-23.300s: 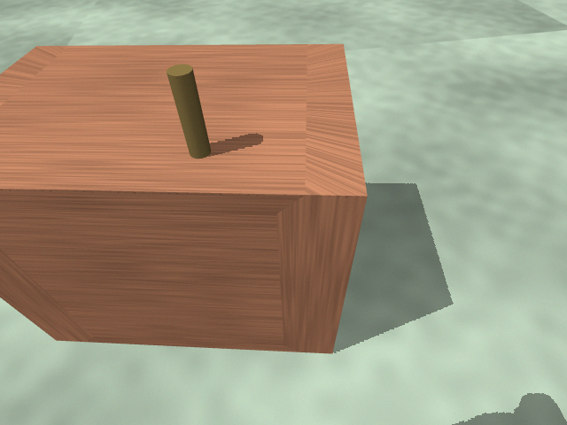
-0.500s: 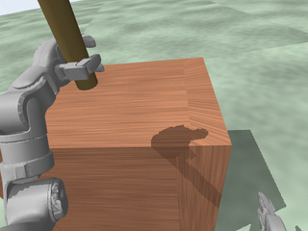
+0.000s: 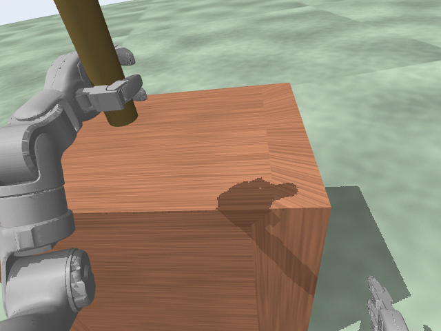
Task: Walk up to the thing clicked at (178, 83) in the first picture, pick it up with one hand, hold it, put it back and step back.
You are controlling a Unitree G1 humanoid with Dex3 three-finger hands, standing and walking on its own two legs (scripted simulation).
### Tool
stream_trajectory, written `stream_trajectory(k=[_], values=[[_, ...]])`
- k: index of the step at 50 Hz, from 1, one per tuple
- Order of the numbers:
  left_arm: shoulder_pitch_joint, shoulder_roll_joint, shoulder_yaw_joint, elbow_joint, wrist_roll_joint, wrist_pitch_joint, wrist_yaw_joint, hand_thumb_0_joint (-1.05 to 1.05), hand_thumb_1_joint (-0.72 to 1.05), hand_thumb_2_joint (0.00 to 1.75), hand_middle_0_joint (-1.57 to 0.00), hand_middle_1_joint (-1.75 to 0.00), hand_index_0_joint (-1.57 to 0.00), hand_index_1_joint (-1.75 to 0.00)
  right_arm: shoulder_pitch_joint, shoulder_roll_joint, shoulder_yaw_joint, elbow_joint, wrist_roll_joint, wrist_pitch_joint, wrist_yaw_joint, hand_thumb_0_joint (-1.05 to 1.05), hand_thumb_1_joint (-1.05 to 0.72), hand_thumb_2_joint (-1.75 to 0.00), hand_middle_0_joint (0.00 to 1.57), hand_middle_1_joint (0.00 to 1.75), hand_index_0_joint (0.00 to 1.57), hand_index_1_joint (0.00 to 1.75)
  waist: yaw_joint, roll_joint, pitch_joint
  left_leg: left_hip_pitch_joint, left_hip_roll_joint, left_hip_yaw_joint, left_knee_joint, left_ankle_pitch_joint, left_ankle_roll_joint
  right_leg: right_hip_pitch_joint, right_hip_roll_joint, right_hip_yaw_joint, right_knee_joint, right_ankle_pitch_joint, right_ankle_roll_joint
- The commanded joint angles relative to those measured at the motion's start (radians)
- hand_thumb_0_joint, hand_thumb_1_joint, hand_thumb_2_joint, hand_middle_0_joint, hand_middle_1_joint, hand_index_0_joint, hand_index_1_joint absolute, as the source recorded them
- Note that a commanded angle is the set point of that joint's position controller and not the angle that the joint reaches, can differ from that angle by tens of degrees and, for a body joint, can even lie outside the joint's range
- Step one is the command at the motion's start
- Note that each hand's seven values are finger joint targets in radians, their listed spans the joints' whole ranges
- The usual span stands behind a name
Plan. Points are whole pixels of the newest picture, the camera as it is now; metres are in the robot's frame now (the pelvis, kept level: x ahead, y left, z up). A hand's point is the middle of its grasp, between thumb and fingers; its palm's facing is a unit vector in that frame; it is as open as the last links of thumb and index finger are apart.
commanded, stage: hold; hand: left
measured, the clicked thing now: (100, 60) +0.34 +0.16 +0.39
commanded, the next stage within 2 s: crouch in 0.68 s
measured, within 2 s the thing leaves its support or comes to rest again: neither
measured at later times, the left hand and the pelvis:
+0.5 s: hand (114, 79) +0.34 +0.15 +0.36, palm faces -0.03 -1.00 -0.05, open 5.9 cm; pelvis +0.00 +0.00 +0.00, yaw +0 degrees
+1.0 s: hand (124, 88) +0.36 +0.14 +0.35, palm faces -0.03 -1.00 +0.00, open 5.9 cm; pelvis +0.00 +0.00 +0.00, yaw +0 degrees
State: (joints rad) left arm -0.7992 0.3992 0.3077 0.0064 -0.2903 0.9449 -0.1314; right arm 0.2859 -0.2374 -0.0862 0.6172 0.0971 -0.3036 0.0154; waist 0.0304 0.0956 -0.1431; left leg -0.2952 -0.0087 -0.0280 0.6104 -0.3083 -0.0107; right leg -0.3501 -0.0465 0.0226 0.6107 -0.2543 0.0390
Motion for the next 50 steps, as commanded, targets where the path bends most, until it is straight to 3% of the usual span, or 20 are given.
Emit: stream_trajectory(k=[1,2,3,6,10,14,18,20,24,26,30,35,36,38,39,40,42,45,47,50], values=[[-0.475,0.219,0.086,-0.198,-0.010,-0.086,0.014,0.00,0.57,1.28,-1.34,-1.41,-1.35,-1.40,-0.141,-0.103,-0.034,-0.206,0.004,-0.069,-0.008,0.00,0.54,-0.05,0.05,0.05,0.05,0.05,0.002,-0.122,-0.172,0.035,-0.020,0.037,-0.099,0.105,0.026,0.071,0.042,-0.070,-0.105,0.055,-0.025],[-0.472,0.235,0.100,-0.191,-0.008,-0.090,0.018,0.00,0.57,1.28,-1.34,-1.41,-1.35,-1.40,-0.141,-0.106,-0.036,-0.199,0.004,-0.065,-0.010,0.00,0.54,-0.05,0.05,0.05,0.05,0.05,0.002,-0.136,-0.188,0.040,-0.022,0.034,-0.097,0.113,0.028,0.078,0.042,-0.070,-0.106,0.064,-0.022],[-0.482,0.223,0.075,-0.209,-0.006,-0.093,0.021,0.00,0.55,1.28,-1.34,-1.41,-1.35,-1.40,-0.141,-0.099,-0.032,-0.194,0.008,-0.066,-0.010,0.00,0.54,-0.05,0.05,0.05,0.05,0.05,0.000,-0.099,-0.163,0.026,-0.027,0.043,-0.099,0.099,0.028,0.071,0.039,-0.068,-0.105,0.052,-0.026],[-0.485,0.218,0.083,-0.187,-0.005,-0.103,0.028,0.00,0.59,1.29,-1.33,-1.40,-1.35,-1.40,-0.138,-0.094,-0.033,-0.175,0.005,-0.066,-0.015,0.00,0.54,-0.05,0.05,0.05,0.05,0.05,-0.002,-0.126,-0.150,0.027,-0.025,0.038,-0.098,0.082,0.029,0.060,0.040,-0.068,-0.108,0.037,-0.023],[-0.523,0.232,0.083,-0.198,0.002,-0.114,0.029,0.00,0.57,1.29,-1.35,-1.41,-1.36,-1.41,-0.144,-0.099,-0.038,-0.184,0.003,-0.072,-0.021,0.00,0.54,-0.05,0.05,0.05,0.05,0.05,-0.003,-0.097,-0.195,0.044,-0.023,0.035,-0.093,0.104,0.026,0.078,0.038,-0.068,-0.098,0.063,-0.026],[-0.511,0.221,0.066,-0.187,0.009,-0.104,0.024,0.00,0.58,1.27,-1.35,-1.40,-1.36,-1.40,-0.168,-0.099,-0.035,-0.167,0.002,-0.074,-0.021,0.00,0.54,-0.05,0.05,0.05,0.05,0.05,0.011,-0.078,-0.168,0.026,-0.020,0.031,-0.102,0.096,0.020,0.069,0.041,-0.073,-0.100,0.048,-0.031],[-0.484,0.214,0.055,-0.124,0.008,-0.081,0.007,0.00,0.57,1.27,-1.35,-1.40,-1.36,-1.40,-0.165,-0.102,-0.028,-0.176,0.001,-0.078,-0.018,0.00,0.53,-0.06,0.05,0.05,0.05,0.05,0.002,-0.104,-0.148,0.022,-0.017,0.028,-0.103,0.102,0.022,0.064,0.043,-0.068,-0.103,0.058,-0.028],[-0.510,0.225,0.057,-0.161,0.006,-0.080,0.003,0.00,0.56,1.25,-1.34,-1.39,-1.35,-1.38,-0.163,-0.109,-0.034,-0.182,0.001,-0.081,-0.018,0.00,0.53,-0.05,0.05,0.05,0.05,0.05,0.005,-0.096,-0.159,0.029,-0.015,0.028,-0.104,0.106,0.021,0.063,0.046,-0.070,-0.102,0.060,-0.028],[-0.463,0.191,0.044,-0.152,-0.006,-0.064,-0.001,0.00,0.58,1.27,-1.36,-1.41,-1.37,-1.40,-0.153,-0.100,-0.032,-0.179,0.008,-0.085,-0.012,0.00,0.53,-0.05,0.05,0.05,0.05,0.05,0.003,-0.117,-0.127,0.005,-0.018,0.031,-0.113,0.071,0.026,0.059,0.045,-0.071,-0.109,0.029,-0.026],[-0.476,0.204,0.052,-0.155,-0.004,-0.063,-0.001,0.00,0.58,1.27,-1.36,-1.41,-1.37,-1.41,-0.143,-0.101,-0.034,-0.181,0.007,-0.084,-0.010,0.00,0.54,-0.05,0.05,0.05,0.05,0.05,-0.012,-0.108,-0.157,0.032,-0.025,0.042,-0.103,0.090,0.028,0.061,0.041,-0.065,-0.113,0.047,-0.025],[-0.532,0.260,0.102,-0.183,-0.004,-0.079,0.021,0.00,0.59,1.27,-1.34,-1.40,-1.35,-1.39,-0.135,-0.108,-0.040,-0.182,0.004,-0.080,-0.010,0.00,0.54,-0.05,0.05,0.05,0.05,0.05,0.003,-0.115,-0.177,0.040,-0.017,0.030,-0.100,0.114,0.023,0.070,0.046,-0.072,-0.103,0.067,-0.025],[-0.521,0.219,0.076,-0.176,0.001,-0.093,0.034,0.00,0.60,1.28,-1.35,-1.40,-1.36,-1.40,-0.125,-0.092,-0.033,-0.184,0.006,-0.079,-0.011,0.00,0.53,-0.06,0.05,0.05,0.05,0.05,-0.004,-0.101,-0.188,0.053,-0.020,0.034,-0.093,0.137,0.022,0.063,0.044,-0.071,-0.093,0.084,-0.029],[-0.507,0.211,0.068,-0.158,0.003,-0.094,0.035,0.00,0.59,1.29,-1.34,-1.41,-1.36,-1.41,-0.140,-0.094,-0.034,-0.184,0.006,-0.080,-0.011,0.00,0.53,-0.06,0.05,0.05,0.05,0.05,0.005,-0.107,-0.154,0.029,-0.020,0.032,-0.097,0.124,0.021,0.058,0.045,-0.073,-0.094,0.073,-0.029],[-0.520,0.221,0.070,-0.153,0.010,-0.095,0.031,0.00,0.60,1.27,-1.35,-1.40,-1.36,-1.39,-0.144,-0.099,-0.029,-0.201,0.002,-0.082,-0.010,0.00,0.53,-0.06,0.05,0.05,0.05,0.05,0.005,-0.099,-0.178,0.045,-0.014,0.025,-0.099,0.131,0.018,0.064,0.045,-0.071,-0.094,0.082,-0.028],[-0.509,0.200,0.047,-0.161,0.013,-0.093,0.030,0.00,0.56,1.31,-1.35,-1.43,-1.34,-1.44,-0.157,-0.081,-0.018,-0.185,0.004,-0.082,-0.008,0.00,0.51,-0.07,0.05,0.05,0.05,0.05,0.015,-0.070,-0.153,0.024,-0.019,0.032,-0.102,0.119,0.017,0.057,0.043,-0.072,-0.094,0.070,-0.032],[-0.509,0.193,0.046,-0.172,0.012,-0.092,0.027,0.00,0.58,1.24,-1.33,-1.35,-1.34,-1.36,-0.146,-0.079,-0.019,-0.180,0.004,-0.081,-0.009,0.00,0.56,-0.05,0.05,0.05,0.05,0.05,0.007,-0.071,-0.185,0.046,-0.019,0.033,-0.098,0.117,0.019,0.061,0.041,-0.068,-0.096,0.070,-0.030],[-0.478,0.165,0.037,-0.127,0.002,-0.088,0.023,0.00,0.64,1.23,-1.32,-1.34,-1.33,-1.33,-0.155,-0.078,-0.015,-0.157,0.003,-0.083,-0.009,0.00,0.57,-0.05,0.05,0.05,0.05,0.05,0.009,-0.095,-0.130,0.014,-0.014,0.028,-0.109,0.089,0.020,0.053,0.045,-0.071,-0.101,0.045,-0.030],[-0.493,0.171,0.051,-0.074,-0.006,-0.090,0.025,0.00,0.61,1.22,-1.33,-1.34,-1.34,-1.33,-0.165,-0.096,-0.021,-0.163,-0.002,-0.094,-0.014,0.00,0.57,-0.05,0.05,0.05,0.05,0.05,0.006,-0.125,-0.117,0.005,-0.003,0.011,-0.122,0.057,0.020,0.048,0.049,-0.072,-0.103,0.028,-0.026],[-0.501,0.159,0.049,-0.063,-0.009,-0.102,0.033,0.00,0.61,1.22,-1.33,-1.34,-1.35,-1.33,-0.148,-0.090,-0.018,-0.156,-0.006,-0.096,-0.017,0.00,0.57,-0.05,0.05,0.05,0.05,0.05,-0.011,-0.138,-0.131,0.018,-0.009,0.023,-0.116,0.053,0.025,0.042,0.048,-0.069,-0.110,0.026,-0.023],[-0.498,0.140,0.027,0.018,0.008,-0.138,0.051,0.00,0.57,1.21,-1.31,-1.33,-1.32,-1.32,-0.144,-0.083,-0.012,-0.120,-0.012,-0.100,-0.020,0.00,0.57,-0.05,0.05,0.05,0.05,0.05,-0.020,-0.129,-0.101,-0.003,-0.017,0.036,-0.118,0.038,0.026,0.027,0.045,-0.065,-0.110,0.017,-0.024]])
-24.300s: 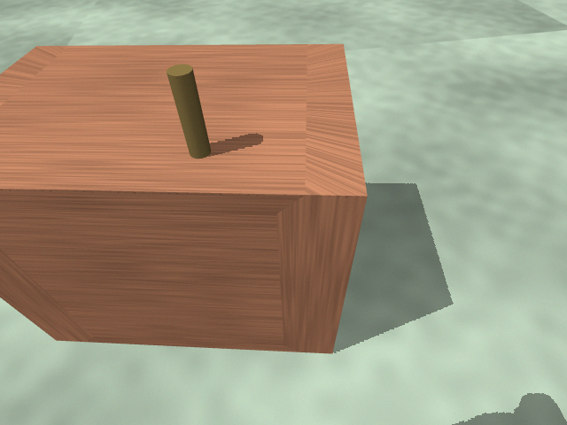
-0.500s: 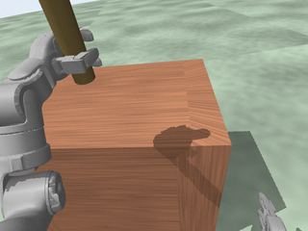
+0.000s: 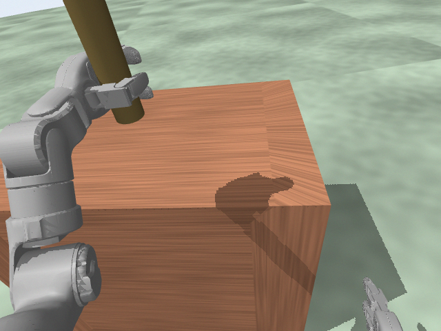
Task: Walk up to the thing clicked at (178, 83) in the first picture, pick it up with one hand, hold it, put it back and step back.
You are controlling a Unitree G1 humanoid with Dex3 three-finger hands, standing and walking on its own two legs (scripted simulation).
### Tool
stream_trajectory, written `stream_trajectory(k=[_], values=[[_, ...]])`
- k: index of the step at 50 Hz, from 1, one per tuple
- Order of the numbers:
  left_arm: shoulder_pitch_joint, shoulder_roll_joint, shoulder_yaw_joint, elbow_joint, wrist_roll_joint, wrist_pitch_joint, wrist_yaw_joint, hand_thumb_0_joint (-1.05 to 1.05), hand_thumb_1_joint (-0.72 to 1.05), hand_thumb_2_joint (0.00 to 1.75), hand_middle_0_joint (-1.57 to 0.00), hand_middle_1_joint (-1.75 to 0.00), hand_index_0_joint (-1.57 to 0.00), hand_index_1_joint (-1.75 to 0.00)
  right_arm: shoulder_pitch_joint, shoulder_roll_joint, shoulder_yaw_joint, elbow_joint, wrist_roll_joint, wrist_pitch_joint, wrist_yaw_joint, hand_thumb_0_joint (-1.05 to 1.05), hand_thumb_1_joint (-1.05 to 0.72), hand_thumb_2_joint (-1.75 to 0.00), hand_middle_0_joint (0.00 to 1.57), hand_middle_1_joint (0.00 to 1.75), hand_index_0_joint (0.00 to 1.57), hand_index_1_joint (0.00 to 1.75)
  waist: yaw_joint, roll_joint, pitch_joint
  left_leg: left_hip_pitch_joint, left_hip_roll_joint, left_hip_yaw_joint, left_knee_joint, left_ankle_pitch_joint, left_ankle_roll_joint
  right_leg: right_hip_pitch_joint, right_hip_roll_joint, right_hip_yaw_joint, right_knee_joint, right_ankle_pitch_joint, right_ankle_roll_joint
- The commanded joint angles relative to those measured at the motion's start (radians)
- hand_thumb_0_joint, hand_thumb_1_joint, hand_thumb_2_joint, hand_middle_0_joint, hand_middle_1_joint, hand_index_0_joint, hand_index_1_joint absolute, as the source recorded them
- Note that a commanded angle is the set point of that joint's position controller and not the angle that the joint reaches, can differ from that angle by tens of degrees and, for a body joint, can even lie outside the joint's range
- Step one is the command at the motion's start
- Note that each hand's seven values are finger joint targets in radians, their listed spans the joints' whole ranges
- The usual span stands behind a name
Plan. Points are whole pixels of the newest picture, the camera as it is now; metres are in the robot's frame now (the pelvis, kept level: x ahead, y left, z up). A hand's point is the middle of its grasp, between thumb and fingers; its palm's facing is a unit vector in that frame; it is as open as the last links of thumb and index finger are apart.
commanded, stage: crouch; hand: left
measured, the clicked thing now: (108, 59) +0.36 +0.16 +0.38
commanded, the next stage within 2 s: lower in 1.30 s
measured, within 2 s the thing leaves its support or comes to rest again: neither
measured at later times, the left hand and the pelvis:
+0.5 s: hand (161, 107) +0.44 +0.13 +0.27, palm faces +0.03 -1.00 +0.01, open 5.9 cm; pelvis +0.00 -0.01 +0.00, yaw -1 degrees
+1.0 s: hand (168, 112) +0.48 +0.13 +0.24, palm faces +0.03 -1.00 +0.00, open 5.9 cm; pelvis +0.03 -0.01 +0.00, yaw -1 degrees
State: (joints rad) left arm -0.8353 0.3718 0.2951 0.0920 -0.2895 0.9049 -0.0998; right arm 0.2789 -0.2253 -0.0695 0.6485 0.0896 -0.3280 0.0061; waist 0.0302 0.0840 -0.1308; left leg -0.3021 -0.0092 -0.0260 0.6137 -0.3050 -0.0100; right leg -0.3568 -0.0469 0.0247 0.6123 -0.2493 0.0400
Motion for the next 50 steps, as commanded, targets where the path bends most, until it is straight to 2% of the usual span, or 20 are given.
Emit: stream_trajectory(k=[1,3,4,8,11,12,14,15,17,22,24,25,28,32,36,38,40,43,44,50], values=[[-0.454,0.168,0.045,-0.036,0.010,-0.115,0.026,0.00,0.59,1.21,-1.30,-1.32,-1.32,-1.31,-0.129,-0.097,-0.031,-0.168,-0.007,-0.078,-0.013,0.00,0.57,-0.05,0.05,0.05,0.05,0.05,-0.020,-0.147,-0.109,0.003,-0.016,0.032,-0.118,0.034,0.026,0.030,0.046,-0.066,-0.114,0.012,-0.022],[-0.494,0.161,0.028,-0.018,0.021,-0.158,0.034,0.00,0.59,1.21,-1.31,-1.33,-1.32,-1.32,-0.104,-0.097,-0.026,-0.178,-0.012,-0.081,-0.017,0.00,0.58,-0.05,0.05,0.05,0.05,0.05,-0.042,-0.147,-0.142,0.030,-0.015,0.034,-0.116,0.037,0.026,0.028,0.045,-0.065,-0.110,0.025,-0.020],[-0.505,0.148,0.011,-0.029,0.025,-0.182,0.039,0.00,0.58,1.22,-1.30,-1.33,-1.32,-1.32,-0.121,-0.089,-0.018,-0.171,-0.012,-0.085,-0.019,0.00,0.58,-0.05,0.05,0.05,0.05,0.05,-0.033,-0.129,-0.141,0.017,-0.020,0.040,-0.114,0.033,0.026,0.030,0.044,-0.067,-0.108,0.020,-0.022],[-0.572,0.200,0.032,-0.041,0.041,-0.285,0.045,0.00,0.54,1.20,-1.31,-1.33,-1.32,-1.32,-0.101,-0.097,-0.027,-0.173,-0.023,-0.099,-0.033,0.00,0.57,-0.05,0.05,0.05,0.05,0.05,-0.038,-0.111,-0.227,0.044,-0.020,0.040,-0.097,0.059,0.027,0.051,0.038,-0.061,-0.099,0.046,-0.023],[-0.603,0.196,0.027,-0.012,0.053,-0.349,0.053,0.00,0.57,1.20,-1.29,-1.31,-1.30,-1.31,-0.113,-0.101,-0.028,-0.191,-0.030,-0.104,-0.043,0.00,0.57,-0.05,0.05,0.05,0.05,0.05,-0.040,-0.084,-0.269,0.061,-0.012,0.031,-0.086,0.101,0.021,0.067,0.042,-0.062,-0.080,0.090,-0.027],[-0.581,0.183,0.022,0.029,0.057,-0.367,0.058,0.00,0.60,1.20,-1.29,-1.31,-1.30,-1.30,-0.132,-0.101,-0.030,-0.190,-0.032,-0.106,-0.046,0.00,0.57,-0.05,0.05,0.05,0.05,0.05,-0.028,-0.095,-0.230,0.032,-0.010,0.027,-0.091,0.092,0.018,0.064,0.043,-0.064,-0.078,0.079,-0.029],[-0.573,0.174,0.014,0.043,0.068,-0.403,0.061,0.00,0.60,1.22,-1.31,-1.33,-1.32,-1.32,-0.140,-0.083,-0.018,-0.167,-0.035,-0.106,-0.049,0.00,0.57,-0.05,0.05,0.05,0.05,0.05,-0.025,-0.044,-0.257,0.034,-0.010,0.030,-0.090,0.089,0.014,0.064,0.041,-0.059,-0.075,0.079,-0.032],[-0.547,0.178,0.026,0.099,0.068,-0.418,0.062,0.00,0.61,1.24,-1.33,-1.35,-1.33,-1.34,-0.142,-0.091,-0.021,-0.166,-0.037,-0.108,-0.051,0.00,0.57,-0.05,0.05,0.05,0.05,0.05,-0.022,-0.101,-0.230,0.013,-0.003,0.020,-0.092,0.085,0.016,0.071,0.046,-0.064,-0.076,0.073,-0.029],[-0.550,0.156,0.003,0.127,0.076,-0.449,0.060,0.00,0.57,1.23,-1.34,-1.36,-1.35,-1.35,-0.166,-0.084,-0.021,-0.147,-0.039,-0.107,-0.052,0.00,0.56,-0.05,0.05,0.05,0.05,0.05,-0.025,-0.066,-0.221,-0.001,-0.003,0.025,-0.095,0.080,0.013,0.065,0.046,-0.060,-0.071,0.074,-0.032],[-0.544,0.161,0.000,0.212,0.093,-0.513,0.055,0.00,0.53,1.22,-1.34,-1.36,-1.35,-1.36,-0.127,-0.099,-0.034,-0.112,-0.047,-0.098,-0.055,0.00,0.56,-0.05,0.05,0.05,0.05,0.05,-0.043,-0.100,-0.228,-0.017,-0.004,0.036,-0.087,0.105,0.018,0.068,0.051,-0.055,-0.079,0.094,-0.031],[-0.564,0.192,0.019,0.208,0.098,-0.543,0.054,0.00,0.57,1.23,-1.34,-1.36,-1.36,-1.35,-0.119,-0.125,-0.053,-0.138,-0.050,-0.095,-0.061,0.00,0.57,-0.05,0.05,0.05,0.05,0.05,-0.050,-0.113,-0.282,0.005,-0.006,0.039,-0.082,0.130,0.020,0.083,0.052,-0.055,-0.083,0.115,-0.028],[-0.545,0.183,0.025,0.244,0.092,-0.553,0.051,0.00,0.58,1.24,-1.35,-1.38,-1.37,-1.37,-0.104,-0.118,-0.048,-0.112,-0.050,-0.094,-0.060,0.00,0.57,-0.05,0.05,0.05,0.05,0.05,-0.049,-0.129,-0.255,-0.008,-0.005,0.040,-0.084,0.123,0.022,0.080,0.052,-0.055,-0.084,0.109,-0.027],[-0.566,0.162,-0.003,0.221,0.097,-0.597,0.043,0.00,0.56,1.24,-1.36,-1.39,-1.38,-1.38,-0.120,-0.105,-0.038,-0.129,-0.047,-0.094,-0.060,0.00,0.56,-0.05,0.05,0.05,0.05,0.05,-0.054,-0.094,-0.275,0.016,-0.005,0.039,-0.087,0.140,0.020,0.073,0.052,-0.054,-0.075,0.130,-0.031],[-0.558,0.167,0.002,0.259,0.096,-0.639,0.032,0.00,0.58,1.27,-1.38,-1.40,-1.39,-1.40,-0.110,-0.107,-0.036,-0.090,-0.052,-0.091,-0.061,0.00,0.57,-0.05,0.05,0.05,0.05,0.05,-0.061,-0.107,-0.258,0.016,-0.005,0.040,-0.081,0.160,0.024,0.069,0.051,-0.052,-0.078,0.153,-0.029],[-0.580,0.175,-0.008,0.252,0.108,-0.673,0.032,0.00,0.58,1.27,-1.38,-1.40,-1.38,-1.40,-0.127,-0.105,-0.033,-0.090,-0.054,-0.082,-0.062,0.00,0.57,-0.05,0.05,0.05,0.05,0.05,-0.061,-0.066,-0.300,0.040,-0.006,0.041,-0.079,0.190,0.020,0.079,0.049,-0.051,-0.077,0.180,-0.034],[-0.555,0.184,0.012,0.298,0.103,-0.683,0.034,0.00,0.59,1.29,-1.38,-1.42,-1.39,-1.41,-0.130,-0.132,-0.047,-0.109,-0.055,-0.080,-0.066,0.00,0.56,-0.05,0.05,0.05,0.05,0.05,-0.070,-0.109,-0.294,0.044,0.001,0.035,-0.079,0.206,0.021,0.082,0.055,-0.057,-0.074,0.193,-0.034],[-0.590,0.173,-0.003,0.254,0.105,-0.702,0.033,0.00,0.60,1.27,-1.38,-1.40,-1.39,-1.40,-0.133,-0.110,-0.035,-0.115,-0.054,-0.074,-0.064,0.00,0.56,-0.05,0.05,0.05,0.05,0.05,-0.065,-0.062,-0.336,0.056,-0.003,0.039,-0.078,0.234,0.019,0.108,0.049,-0.053,-0.072,0.225,-0.036],[-0.563,0.166,-0.004,0.280,0.107,-0.714,0.036,0.00,0.62,1.28,-1.38,-1.41,-1.39,-1.40,-0.132,-0.094,-0.028,-0.090,-0.053,-0.063,-0.061,0.00,0.56,-0.05,0.05,0.05,0.05,0.05,-0.054,-0.069,-0.310,0.035,-0.007,0.044,-0.083,0.245,0.020,0.119,0.047,-0.053,-0.080,0.236,-0.034],[-0.532,0.188,0.018,0.324,0.108,-0.715,0.039,0.00,0.62,1.29,-1.38,-1.41,-1.39,-1.41,-0.130,-0.125,-0.051,-0.100,-0.055,-0.062,-0.064,0.00,0.56,-0.05,0.05,0.05,0.05,0.05,-0.062,-0.111,-0.296,0.032,-0.005,0.045,-0.080,0.242,0.024,0.114,0.049,-0.055,-0.083,0.234,-0.031],[-0.507,0.156,0.000,0.339,0.116,-0.734,0.036,0.00,0.64,1.31,-1.38,-1.42,-1.39,-1.42,-0.126,-0.120,-0.051,-0.127,-0.054,-0.043,-0.058,0.00,0.56,-0.05,0.05,0.05,0.05,0.05,-0.069,-0.109,-0.292,0.055,0.000,0.043,-0.094,0.277,0.020,0.119,0.054,-0.059,-0.088,0.265,-0.033]])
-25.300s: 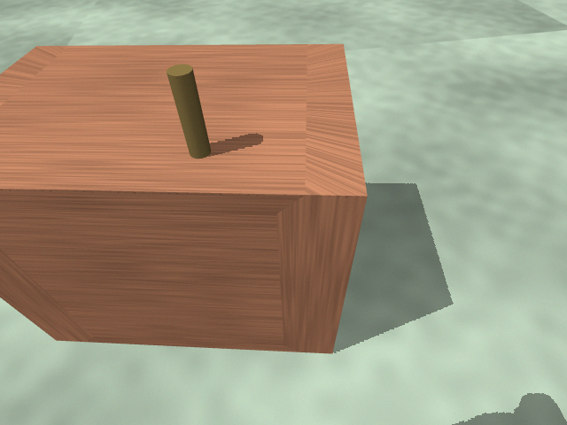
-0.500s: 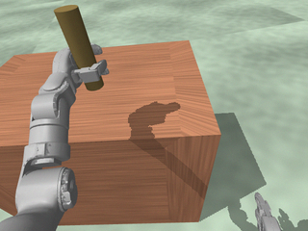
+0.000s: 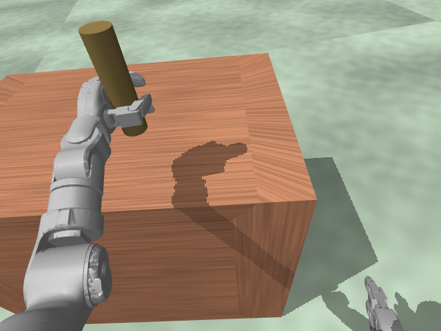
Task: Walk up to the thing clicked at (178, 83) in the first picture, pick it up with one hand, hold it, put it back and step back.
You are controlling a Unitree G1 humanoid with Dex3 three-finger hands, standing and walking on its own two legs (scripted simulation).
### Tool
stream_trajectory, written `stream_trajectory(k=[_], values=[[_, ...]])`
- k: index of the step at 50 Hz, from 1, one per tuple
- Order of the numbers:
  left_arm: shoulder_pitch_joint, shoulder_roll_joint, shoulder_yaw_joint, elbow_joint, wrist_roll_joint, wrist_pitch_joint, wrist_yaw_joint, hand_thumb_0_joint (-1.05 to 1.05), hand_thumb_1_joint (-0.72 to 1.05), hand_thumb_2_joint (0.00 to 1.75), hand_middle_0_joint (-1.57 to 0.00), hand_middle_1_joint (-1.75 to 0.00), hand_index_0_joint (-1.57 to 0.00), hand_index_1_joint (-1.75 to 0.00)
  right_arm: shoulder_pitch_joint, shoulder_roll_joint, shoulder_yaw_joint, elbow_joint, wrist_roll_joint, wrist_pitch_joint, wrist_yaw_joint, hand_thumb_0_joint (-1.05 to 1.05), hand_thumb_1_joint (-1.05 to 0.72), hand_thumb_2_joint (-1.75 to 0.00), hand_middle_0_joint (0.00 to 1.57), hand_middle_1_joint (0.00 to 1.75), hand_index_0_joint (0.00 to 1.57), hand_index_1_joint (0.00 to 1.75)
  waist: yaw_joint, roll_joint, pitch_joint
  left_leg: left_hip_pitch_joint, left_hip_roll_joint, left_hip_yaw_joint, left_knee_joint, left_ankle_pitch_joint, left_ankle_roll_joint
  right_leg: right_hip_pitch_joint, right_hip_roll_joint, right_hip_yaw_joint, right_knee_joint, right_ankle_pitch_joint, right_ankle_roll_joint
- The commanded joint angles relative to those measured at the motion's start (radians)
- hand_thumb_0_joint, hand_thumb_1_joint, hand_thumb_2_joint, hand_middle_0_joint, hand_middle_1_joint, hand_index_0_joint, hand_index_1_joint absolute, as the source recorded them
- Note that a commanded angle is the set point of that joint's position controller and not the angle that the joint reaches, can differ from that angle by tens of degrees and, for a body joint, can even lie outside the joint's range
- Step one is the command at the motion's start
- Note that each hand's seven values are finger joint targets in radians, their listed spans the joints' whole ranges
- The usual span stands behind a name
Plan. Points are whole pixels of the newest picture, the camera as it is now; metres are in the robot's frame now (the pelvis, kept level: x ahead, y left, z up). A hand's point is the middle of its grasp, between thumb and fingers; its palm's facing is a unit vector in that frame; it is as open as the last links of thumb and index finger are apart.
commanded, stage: crouch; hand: left
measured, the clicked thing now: (118, 85) +0.45 +0.15 +0.27
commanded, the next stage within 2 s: lower in 0.30 s
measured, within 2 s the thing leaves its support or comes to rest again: rests again in 2.00 s
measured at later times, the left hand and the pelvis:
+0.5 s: hand (138, 107) +0.47 +0.14 +0.21, palm faces +0.05 -1.00 +0.00, open 5.9 cm; pelvis +0.00 +0.00 +0.00, yaw +0 degrees
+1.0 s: hand (148, 126) +0.49 +0.14 +0.15, palm faces +0.01 -1.00 +0.01, open 5.9 cm; pelvis +0.00 +0.00 +0.00, yaw -1 degrees
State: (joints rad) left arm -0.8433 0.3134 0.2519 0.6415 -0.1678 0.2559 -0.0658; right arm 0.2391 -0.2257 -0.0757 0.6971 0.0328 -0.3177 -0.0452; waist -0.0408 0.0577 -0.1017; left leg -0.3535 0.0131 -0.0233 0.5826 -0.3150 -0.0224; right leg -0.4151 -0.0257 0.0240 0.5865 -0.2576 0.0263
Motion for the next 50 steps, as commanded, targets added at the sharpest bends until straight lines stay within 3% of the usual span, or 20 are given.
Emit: stream_trajectory(k=[1,8,13,16,21,22,23,25,26,27,28,30,35,36,41,43,46,47,48,50], values=[[-0.497,0.214,0.047,-0.204,-0.008,-0.092,0.002,0.00,0.64,1.31,-1.38,-1.42,-1.39,-1.42,-0.074,-0.119,-0.040,-0.169,0.004,-0.049,-0.006,0.00,0.56,-0.05,0.05,0.05,0.05,0.05,0.001,-0.085,-0.313,0.111,-0.018,0.035,-0.069,0.295,0.029,0.171,0.037,-0.063,-0.060,0.275,-0.023],[-0.532,0.219,0.044,-0.235,-0.006,-0.119,-0.003,0.00,0.62,1.31,-1.36,-1.41,-1.37,-1.40,-0.080,-0.125,-0.046,-0.188,0.000,-0.030,-0.004,0.00,0.56,-0.05,0.05,0.05,0.05,0.05,-0.011,-0.051,-0.354,0.156,-0.017,0.039,-0.061,0.365,0.028,0.186,0.031,-0.057,-0.059,0.342,-0.024],[-0.559,0.214,0.040,-0.201,-0.003,-0.143,0.005,0.00,0.59,1.32,-1.37,-1.41,-1.37,-1.41,-0.102,-0.114,-0.045,-0.174,0.000,-0.018,-0.003,0.00,0.55,-0.05,0.05,0.05,0.05,0.05,-0.015,-0.053,-0.323,0.139,-0.016,0.035,-0.076,0.315,0.028,0.176,0.033,-0.062,-0.070,0.297,-0.026],[-0.546,0.221,0.049,-0.135,0.001,-0.151,0.004,0.00,0.60,1.34,-1.37,-1.43,-1.37,-1.43,-0.103,-0.127,-0.050,-0.171,-0.004,-0.010,-0.004,0.00,0.55,-0.05,0.05,0.05,0.05,0.05,-0.031,-0.092,-0.313,0.133,-0.017,0.036,-0.072,0.301,0.036,0.170,0.033,-0.060,-0.078,0.294,-0.020],[-0.584,0.248,0.054,-0.117,0.008,-0.183,0.002,0.00,0.59,1.30,-1.36,-1.39,-1.35,-1.41,-0.118,-0.103,-0.029,-0.174,-0.001,0.009,-0.001,0.00,0.55,-0.05,0.05,0.05,0.05,0.05,-0.022,-0.070,-0.350,0.119,-0.023,0.039,-0.074,0.303,0.037,0.198,0.026,-0.055,-0.080,0.306,-0.018],[-0.570,0.244,0.054,-0.066,0.008,-0.187,-0.001,0.00,0.61,1.29,-1.37,-1.39,-1.36,-1.41,-0.107,-0.108,-0.030,-0.196,-0.001,0.008,-0.001,0.00,0.55,-0.05,0.05,0.05,0.05,0.05,-0.038,-0.091,-0.341,0.115,-0.022,0.041,-0.069,0.298,0.041,0.198,0.026,-0.053,-0.082,0.305,-0.015],[-0.543,0.238,0.053,-0.030,0.013,-0.191,0.000,0.00,0.62,1.29,-1.37,-1.39,-1.36,-1.41,-0.104,-0.105,-0.030,-0.157,-0.002,0.016,0.000,0.00,0.55,-0.05,0.05,0.05,0.05,0.05,-0.028,-0.075,-0.307,0.096,-0.021,0.038,-0.080,0.282,0.037,0.174,0.029,-0.056,-0.081,0.281,-0.020],[-0.527,0.233,0.054,0.026,0.016,-0.208,-0.009,0.00,0.62,1.29,-1.38,-1.39,-1.36,-1.41,-0.096,-0.107,-0.026,-0.149,-0.004,0.023,0.002,0.00,0.55,-0.05,0.05,0.05,0.05,0.05,-0.041,-0.085,-0.287,0.091,-0.018,0.037,-0.080,0.268,0.037,0.143,0.031,-0.055,-0.085,0.267,-0.021],[-0.533,0.219,0.041,0.021,0.013,-0.220,-0.011,0.00,0.62,1.29,-1.38,-1.39,-1.37,-1.41,-0.130,-0.099,-0.022,-0.173,-0.001,0.023,0.003,0.00,0.55,-0.05,0.05,0.05,0.05,0.05,-0.034,-0.075,-0.291,0.084,-0.021,0.039,-0.075,0.265,0.037,0.143,0.030,-0.053,-0.084,0.264,-0.021],[-0.544,0.233,0.051,0.029,0.015,-0.232,-0.013,0.00,0.61,1.29,-1.38,-1.39,-1.37,-1.40,-0.107,-0.118,-0.033,-0.174,-0.004,0.026,0.003,0.00,0.55,-0.05,0.05,0.05,0.05,0.05,-0.049,-0.081,-0.302,0.083,-0.016,0.036,-0.076,0.260,0.037,0.138,0.032,-0.054,-0.080,0.261,-0.023],[-0.558,0.257,0.060,-0.005,0.014,-0.248,-0.014,0.00,0.62,1.29,-1.38,-1.40,-1.37,-1.41,-0.126,-0.120,-0.035,-0.190,-0.003,0.029,0.003,0.00,0.55,-0.05,0.05,0.05,0.05,0.05,-0.034,-0.059,-0.327,0.094,-0.015,0.034,-0.076,0.265,0.034,0.146,0.034,-0.057,-0.082,0.257,-0.024],[-0.552,0.263,0.068,0.032,0.010,-0.267,-0.020,0.00,0.62,1.28,-1.39,-1.39,-1.38,-1.40,-0.089,-0.124,-0.040,-0.172,-0.003,0.039,0.002,0.00,0.55,-0.05,0.05,0.05,0.05,0.05,-0.049,-0.074,-0.338,0.087,-0.018,0.037,-0.066,0.257,0.039,0.153,0.029,-0.051,-0.078,0.263,-0.019],[-0.599,0.267,0.050,-0.017,0.013,-0.332,-0.030,0.00,0.60,1.26,-1.36,-1.37,-1.35,-1.38,-0.123,-0.108,-0.024,-0.200,-0.003,0.054,-0.001,0.00,0.54,-0.05,0.05,0.05,0.05,0.05,-0.052,-0.037,-0.389,0.093,-0.012,0.031,-0.052,0.250,0.037,0.142,0.030,-0.052,-0.063,0.256,-0.025],[-0.594,0.291,0.069,0.006,0.009,-0.340,-0.028,0.00,0.62,1.27,-1.38,-1.38,-1.37,-1.40,-0.129,-0.117,-0.024,-0.223,-0.002,0.055,-0.005,0.00,0.54,-0.05,0.05,0.05,0.05,0.05,-0.055,-0.046,-0.387,0.088,-0.012,0.032,-0.047,0.240,0.039,0.140,0.030,-0.051,-0.064,0.247,-0.023],[-0.596,0.283,0.062,0.031,0.008,-0.378,-0.028,0.00,0.62,1.27,-1.37,-1.37,-1.36,-1.38,-0.116,-0.104,-0.013,-0.222,-0.003,0.076,-0.012,0.00,0.55,-0.05,0.05,0.05,0.05,0.05,-0.064,-0.032,-0.394,0.061,-0.011,0.035,-0.025,0.244,0.039,0.128,0.028,-0.046,-0.047,0.258,-0.023],[-0.552,0.288,0.067,0.082,0.009,-0.386,-0.027,0.00,0.62,1.28,-1.38,-1.38,-1.36,-1.39,-0.119,-0.143,-0.044,-0.230,-0.006,0.081,-0.017,0.00,0.55,-0.05,0.05,0.05,0.05,0.05,-0.071,-0.051,-0.388,0.054,-0.007,0.033,-0.018,0.237,0.038,0.118,0.031,-0.048,-0.041,0.248,-0.025],[-0.562,0.262,0.047,0.075,0.012,-0.407,-0.038,0.00,0.59,1.27,-1.36,-1.37,-1.35,-1.38,-0.098,-0.122,-0.027,-0.251,-0.006,0.092,-0.014,0.00,0.54,-0.05,0.05,0.05,0.05,0.05,-0.081,-0.015,-0.402,0.074,0.001,0.027,-0.004,0.280,0.028,0.079,0.035,-0.052,-0.022,0.270,-0.034],[-0.542,0.280,0.065,0.086,0.012,-0.411,-0.039,0.00,0.58,1.27,-1.36,-1.37,-1.35,-1.38,-0.108,-0.133,-0.033,-0.268,-0.006,0.094,-0.015,0.00,0.54,-0.05,0.05,0.05,0.05,0.05,-0.079,-0.015,-0.423,0.084,0.003,0.026,0.008,0.313,0.027,0.077,0.034,-0.052,-0.016,0.291,-0.034],[-0.540,0.255,0.046,0.082,0.010,-0.415,-0.045,0.00,0.60,1.27,-1.37,-1.37,-1.36,-1.38,-0.085,-0.105,-0.020,-0.232,-0.005,0.102,-0.011,0.00,0.55,-0.05,0.05,0.05,0.05,0.05,-0.069,-0.003,-0.391,0.063,0.000,0.029,0.008,0.305,0.028,0.076,0.036,-0.052,-0.012,0.289,-0.035],[-0.543,0.274,0.062,0.069,0.004,-0.423,-0.051,0.00,0.63,1.29,-1.38,-1.39,-1.37,-1.40,-0.106,-0.130,-0.033,-0.299,-0.004,0.102,-0.011,0.00,0.55,-0.05,0.05,0.05,0.05,0.05,-0.071,-0.016,-0.421,0.056,0.001,0.030,0.016,0.315,0.027,0.091,0.036,-0.052,-0.002,0.304,-0.034]])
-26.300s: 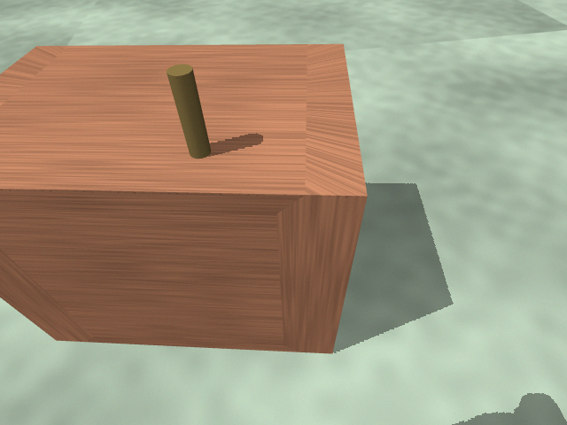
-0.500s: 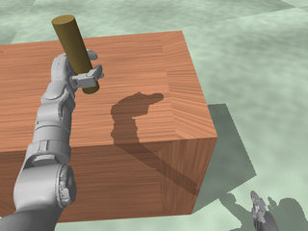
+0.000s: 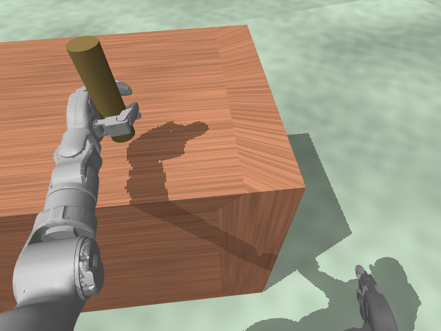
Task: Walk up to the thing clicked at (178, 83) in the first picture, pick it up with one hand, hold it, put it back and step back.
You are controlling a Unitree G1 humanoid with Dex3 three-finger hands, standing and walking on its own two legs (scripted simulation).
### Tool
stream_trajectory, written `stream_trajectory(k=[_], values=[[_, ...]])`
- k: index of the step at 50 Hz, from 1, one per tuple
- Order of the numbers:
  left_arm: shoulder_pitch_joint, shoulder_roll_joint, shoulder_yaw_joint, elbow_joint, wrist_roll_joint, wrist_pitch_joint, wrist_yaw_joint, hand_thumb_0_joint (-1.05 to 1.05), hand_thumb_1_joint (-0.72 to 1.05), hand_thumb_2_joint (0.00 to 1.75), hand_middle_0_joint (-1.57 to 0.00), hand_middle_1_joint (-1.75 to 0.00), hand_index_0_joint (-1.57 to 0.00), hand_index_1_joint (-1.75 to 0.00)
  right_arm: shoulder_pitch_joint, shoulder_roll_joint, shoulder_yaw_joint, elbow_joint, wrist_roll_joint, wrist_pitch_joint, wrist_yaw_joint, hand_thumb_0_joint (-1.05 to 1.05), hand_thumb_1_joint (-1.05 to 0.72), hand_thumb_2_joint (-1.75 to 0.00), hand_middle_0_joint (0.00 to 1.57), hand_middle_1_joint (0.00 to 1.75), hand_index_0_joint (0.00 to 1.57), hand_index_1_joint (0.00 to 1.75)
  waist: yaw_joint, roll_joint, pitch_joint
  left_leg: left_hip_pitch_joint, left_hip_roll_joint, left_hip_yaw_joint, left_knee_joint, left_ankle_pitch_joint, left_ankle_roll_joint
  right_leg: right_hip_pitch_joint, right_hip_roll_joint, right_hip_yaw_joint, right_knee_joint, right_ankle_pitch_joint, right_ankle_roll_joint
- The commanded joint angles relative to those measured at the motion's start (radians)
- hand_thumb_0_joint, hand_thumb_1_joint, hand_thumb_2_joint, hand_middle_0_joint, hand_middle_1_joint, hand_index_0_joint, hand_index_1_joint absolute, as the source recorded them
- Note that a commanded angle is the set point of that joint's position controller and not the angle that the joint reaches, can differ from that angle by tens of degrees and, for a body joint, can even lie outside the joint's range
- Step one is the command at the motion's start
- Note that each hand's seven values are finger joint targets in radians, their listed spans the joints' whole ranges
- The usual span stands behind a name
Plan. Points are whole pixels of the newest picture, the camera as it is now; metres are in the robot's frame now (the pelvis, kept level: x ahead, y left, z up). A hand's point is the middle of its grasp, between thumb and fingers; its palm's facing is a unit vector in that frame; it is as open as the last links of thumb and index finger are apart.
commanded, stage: lower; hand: left
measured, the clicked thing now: (106, 96) +0.49 +0.16 +0.19
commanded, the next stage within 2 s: loosen in 0.98 s
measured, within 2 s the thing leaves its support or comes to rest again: rests again in 1.00 s
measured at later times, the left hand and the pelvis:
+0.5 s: hand (126, 126) +0.49 +0.15 +0.12, palm faces +0.01 -1.00 +0.03, open 5.9 cm; pelvis +0.00 +0.00 -0.02, yaw +0 degrees
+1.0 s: hand (129, 134) +0.49 +0.15 +0.10, palm faces +0.02 -1.00 +0.03, open 5.9 cm; pelvis -0.01 +0.00 -0.03, yaw +0 degrees
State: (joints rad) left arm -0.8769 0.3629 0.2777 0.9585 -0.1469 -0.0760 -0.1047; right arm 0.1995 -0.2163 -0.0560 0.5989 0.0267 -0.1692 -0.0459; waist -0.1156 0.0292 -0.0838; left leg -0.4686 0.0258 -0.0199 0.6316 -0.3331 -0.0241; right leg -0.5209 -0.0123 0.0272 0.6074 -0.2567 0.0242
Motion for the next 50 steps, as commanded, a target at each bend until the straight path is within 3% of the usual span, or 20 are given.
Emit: stream_trajectory(k=[1,9,12,17,19,21,22,23,24,27,28,29,31,33,35,40,42,44,47,50], values=[[-0.475,0.225,0.047,-0.191,-0.016,-0.090,-0.012,0.00,0.61,1.28,-1.38,-1.38,-1.37,-1.40,-0.047,-0.147,-0.058,-0.208,0.000,-0.045,-0.009,0.00,0.54,-0.05,0.05,0.05,0.05,0.05,-0.010,-0.018,-0.434,0.161,-0.009,0.024,-0.024,0.343,0.031,0.194,0.021,-0.054,-0.017,0.314,-0.031],[-0.468,0.238,0.055,-0.243,-0.011,-0.119,-0.026,0.00,0.60,1.29,-1.37,-1.38,-1.35,-1.40,-0.002,-0.143,-0.064,-0.270,-0.002,-0.015,0.001,0.00,0.54,-0.05,0.05,0.05,0.05,0.05,-0.008,0.001,-0.461,0.121,-0.016,0.032,0.021,0.372,0.037,0.200,0.010,-0.042,0.027,0.372,-0.025],[-0.491,0.198,0.030,-0.274,-0.013,-0.131,-0.033,0.00,0.58,1.28,-1.37,-1.38,-1.36,-1.40,0.013,-0.117,-0.050,-0.289,-0.001,-0.007,0.008,0.00,0.53,-0.06,0.05,0.05,0.05,0.05,-0.015,0.031,-0.482,0.143,-0.013,0.029,0.043,0.387,0.036,0.154,0.013,-0.043,0.043,0.362,-0.027],[-0.441,0.222,0.054,-0.209,-0.010,-0.129,-0.024,0.00,0.57,1.29,-1.39,-1.39,-1.37,-1.42,0.023,-0.167,-0.084,-0.346,-0.002,0.002,0.006,0.00,0.53,-0.06,0.05,0.05,0.05,0.05,-0.022,-0.011,-0.430,0.102,-0.010,0.026,0.057,0.338,0.035,0.122,0.017,-0.045,0.058,0.314,-0.029],[-0.469,0.203,0.043,-0.245,-0.007,-0.136,-0.022,0.00,0.53,1.29,-1.38,-1.39,-1.36,-1.41,0.044,-0.125,-0.055,-0.343,-0.004,0.007,0.012,0.00,0.53,-0.06,0.05,0.05,0.05,0.05,-0.018,0.039,-0.453,0.109,-0.009,0.025,0.070,0.353,0.031,0.103,0.015,-0.046,0.072,0.313,-0.033],[-0.494,0.219,0.049,-0.285,-0.012,-0.142,-0.020,0.00,0.50,1.29,-1.39,-1.40,-1.37,-1.42,0.048,-0.159,-0.085,-0.372,-0.005,0.010,0.009,0.00,0.53,-0.06,0.05,0.05,0.05,0.05,-0.021,0.045,-0.487,0.127,-0.005,0.020,0.076,0.355,0.028,0.098,0.019,-0.049,0.081,0.307,-0.036],[-0.428,0.215,0.057,-0.174,-0.010,-0.132,-0.022,0.00,0.52,1.29,-1.38,-1.39,-1.36,-1.41,0.059,-0.163,-0.084,-0.368,-0.005,0.012,0.008,0.00,0.53,-0.06,0.05,0.05,0.05,0.05,-0.035,-0.003,-0.428,0.083,-0.008,0.024,0.089,0.350,0.035,0.099,0.016,-0.046,0.081,0.319,-0.029],[-0.466,0.204,0.046,-0.257,-0.012,-0.142,-0.025,0.00,0.52,1.29,-1.37,-1.38,-1.35,-1.40,0.051,-0.136,-0.060,-0.368,-0.006,0.013,0.016,0.00,0.54,-0.06,0.05,0.05,0.05,0.05,-0.010,0.020,-0.451,0.071,-0.008,0.021,0.081,0.339,0.031,0.114,0.016,-0.046,0.089,0.310,-0.034],[-0.509,0.217,0.050,-0.280,-0.012,-0.149,-0.025,0.00,0.52,1.30,-1.39,-1.39,-1.37,-1.42,0.054,-0.123,-0.054,-0.375,-0.005,0.015,0.017,0.00,0.53,-0.06,0.05,0.05,0.05,0.05,-0.015,0.033,-0.485,0.074,-0.012,0.026,0.092,0.336,0.033,0.120,0.013,-0.041,0.094,0.317,-0.030],[-0.473,0.234,0.069,-0.237,-0.009,-0.146,-0.011,0.00,0.49,1.28,-1.39,-1.39,-1.37,-1.42,0.046,-0.171,-0.088,-0.420,-0.009,0.018,0.008,0.00,0.52,-0.06,0.05,0.05,0.05,0.05,-0.024,0.005,-0.474,0.061,-0.009,0.026,0.099,0.300,0.033,0.106,0.016,-0.041,0.101,0.285,-0.029],[-0.493,0.206,0.045,-0.243,-0.004,-0.150,-0.012,0.00,0.50,1.28,-1.38,-1.37,-1.35,-1.40,0.065,-0.150,-0.077,-0.403,-0.011,0.021,0.010,0.00,0.53,-0.06,0.05,0.05,0.05,0.05,-0.030,0.019,-0.469,0.063,-0.010,0.025,0.102,0.300,0.034,0.087,0.017,-0.042,0.102,0.280,-0.030],[-0.474,0.244,0.077,-0.208,-0.004,-0.151,-0.008,0.00,0.50,1.28,-1.37,-1.38,-1.35,-1.40,0.069,-0.165,-0.086,-0.411,-0.012,0.022,0.010,0.00,0.53,-0.06,0.05,0.05,0.05,0.05,-0.026,0.010,-0.462,0.033,-0.011,0.026,0.109,0.300,0.034,0.096,0.015,-0.039,0.105,0.283,-0.030],[-0.535,0.237,0.058,-0.289,-0.002,-0.160,-0.004,0.00,0.50,1.28,-1.38,-1.37,-1.36,-1.40,0.063,-0.171,-0.099,-0.435,-0.010,0.024,0.008,0.00,0.53,-0.06,0.05,0.05,0.05,0.05,-0.021,0.028,-0.520,0.064,-0.010,0.024,0.107,0.291,0.033,0.105,0.018,-0.039,0.113,0.273,-0.033],[-0.447,0.225,0.069,-0.161,0.004,-0.150,-0.007,0.00,0.50,1.26,-1.37,-1.36,-1.35,-1.39,0.052,-0.165,-0.085,-0.460,-0.012,0.027,0.007,0.00,0.53,-0.06,0.05,0.05,0.05,0.05,-0.037,-0.016,-0.457,0.019,-0.009,0.023,0.121,0.297,0.036,0.086,0.017,-0.041,0.116,0.284,-0.029],[-0.484,0.202,0.050,-0.190,0.002,-0.160,-0.007,0.00,0.50,1.28,-1.39,-1.37,-1.36,-1.41,0.056,-0.136,-0.067,-0.423,-0.010,0.031,0.012,0.00,0.52,-0.06,0.05,0.05,0.05,0.05,-0.024,-0.013,-0.443,-0.011,-0.014,0.026,0.115,0.249,0.038,0.081,0.018,-0.037,0.118,0.251,-0.030],[-0.460,0.239,0.076,-0.145,0.011,-0.165,-0.003,0.00,0.51,1.28,-1.39,-1.38,-1.37,-1.41,0.053,-0.166,-0.089,-0.454,-0.015,0.038,0.011,0.00,0.53,-0.06,0.05,0.05,0.05,0.05,-0.030,0.001,-0.436,-0.040,-0.015,0.026,0.132,0.226,0.038,0.052,0.017,-0.034,0.132,0.229,-0.031],[-0.496,0.237,0.064,-0.199,0.018,-0.178,0.002,0.00,0.51,1.27,-1.39,-1.37,-1.38,-1.40,0.068,-0.159,-0.079,-0.476,-0.019,0.040,0.015,0.00,0.53,-0.06,0.05,0.05,0.05,0.05,-0.026,0.034,-0.473,-0.005,-0.010,0.018,0.133,0.244,0.029,0.037,0.021,-0.042,0.140,0.216,-0.038],[-0.516,0.255,0.073,-0.224,0.011,-0.185,-0.002,0.00,0.52,1.27,-1.40,-1.38,-1.38,-1.40,0.076,-0.182,-0.108,-0.488,-0.017,0.043,0.011,0.00,0.53,-0.06,0.05,0.05,0.05,0.05,-0.033,0.050,-0.511,0.022,-0.007,0.016,0.142,0.250,0.026,0.033,0.024,-0.044,0.146,0.217,-0.038],[-0.573,0.212,0.044,-0.291,-0.001,-0.189,-0.012,0.00,0.51,1.27,-1.40,-1.37,-1.37,-1.40,0.089,-0.154,-0.080,-0.493,-0.017,0.040,0.012,0.00,0.52,-0.06,0.05,0.05,0.05,0.05,-0.039,0.058,-0.570,0.040,-0.008,0.019,0.153,0.280,0.030,0.059,0.022,-0.040,0.155,0.259,-0.035],[-0.535,0.169,0.030,-0.210,0.004,-0.175,-0.007,0.00,0.49,1.27,-1.39,-1.37,-1.36,-1.40,0.078,-0.132,-0.049,-0.503,-0.017,0.040,0.014,0.00,0.52,-0.06,0.05,0.05,0.05,0.05,-0.046,0.027,-0.518,0.018,-0.002,0.011,0.152,0.276,0.029,0.020,0.025,-0.046,0.154,0.239,-0.037]])
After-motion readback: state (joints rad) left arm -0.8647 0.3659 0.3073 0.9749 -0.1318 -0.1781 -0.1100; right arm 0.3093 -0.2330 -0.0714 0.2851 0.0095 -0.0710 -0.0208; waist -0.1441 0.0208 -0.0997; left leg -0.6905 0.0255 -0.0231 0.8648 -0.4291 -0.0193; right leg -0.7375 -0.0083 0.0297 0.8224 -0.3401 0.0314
